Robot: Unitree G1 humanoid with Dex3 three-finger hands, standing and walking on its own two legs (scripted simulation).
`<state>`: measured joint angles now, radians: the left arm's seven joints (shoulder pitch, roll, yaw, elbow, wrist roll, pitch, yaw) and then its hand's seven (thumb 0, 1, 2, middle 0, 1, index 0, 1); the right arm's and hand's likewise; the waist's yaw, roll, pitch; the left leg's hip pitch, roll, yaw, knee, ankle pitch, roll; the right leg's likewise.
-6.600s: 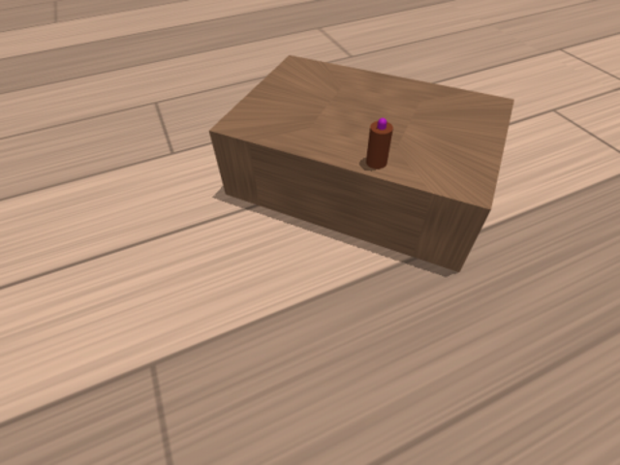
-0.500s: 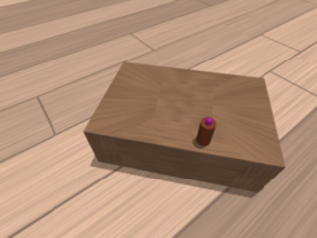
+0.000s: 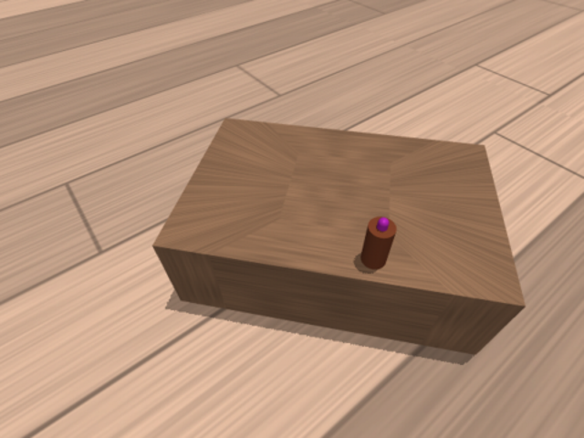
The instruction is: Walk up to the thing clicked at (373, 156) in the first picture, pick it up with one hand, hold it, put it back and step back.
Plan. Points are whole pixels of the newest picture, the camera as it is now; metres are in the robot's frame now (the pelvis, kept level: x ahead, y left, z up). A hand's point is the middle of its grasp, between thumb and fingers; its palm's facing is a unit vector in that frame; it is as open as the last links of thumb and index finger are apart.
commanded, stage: walk up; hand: right
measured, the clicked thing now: (378, 240) +0.66 -0.23 -0.33
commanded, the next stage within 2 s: none
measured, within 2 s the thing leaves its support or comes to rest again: neither
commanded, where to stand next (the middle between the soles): +0.33 +0.06 m, yaw -13 degrees
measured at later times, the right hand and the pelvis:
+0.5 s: hand out of the picture +0.11 -0.21 -0.15, palm faces +0.12 +0.93 -0.35, open 7.4 cm; pelvis +0.12 +0.07 -0.01, yaw -7 degrees
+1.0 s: hand (405, 341) +0.30 -0.19 -0.16, palm faces +0.16 +0.89 -0.42, open 7.4 cm; pelvis +0.28 +0.10 -0.03, yaw -13 degrees
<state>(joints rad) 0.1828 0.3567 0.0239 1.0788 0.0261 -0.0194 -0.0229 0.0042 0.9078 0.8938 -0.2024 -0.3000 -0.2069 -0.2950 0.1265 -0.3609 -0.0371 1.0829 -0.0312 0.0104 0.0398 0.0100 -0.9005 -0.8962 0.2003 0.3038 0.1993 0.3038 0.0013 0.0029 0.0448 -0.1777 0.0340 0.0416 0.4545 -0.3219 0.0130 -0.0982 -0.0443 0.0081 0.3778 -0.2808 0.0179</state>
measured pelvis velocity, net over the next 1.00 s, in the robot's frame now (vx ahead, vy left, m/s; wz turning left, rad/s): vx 0.28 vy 0.10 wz -0.22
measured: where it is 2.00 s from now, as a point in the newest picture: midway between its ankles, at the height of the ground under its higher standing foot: (273, 430)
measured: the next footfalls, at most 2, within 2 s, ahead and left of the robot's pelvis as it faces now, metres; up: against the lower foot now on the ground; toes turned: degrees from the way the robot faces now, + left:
left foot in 0.18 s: +0.13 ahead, +0.16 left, +0.00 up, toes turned +0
right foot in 0.58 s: +0.29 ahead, -0.04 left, +0.00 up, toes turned -15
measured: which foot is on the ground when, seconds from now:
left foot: down 0.00-0.02, up 0.04-0.16, down 0.18-0.60, up 0.62-0.92, down 0.94-1.00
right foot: down 0.00-0.20, up 0.22-0.56, down 0.58-1.00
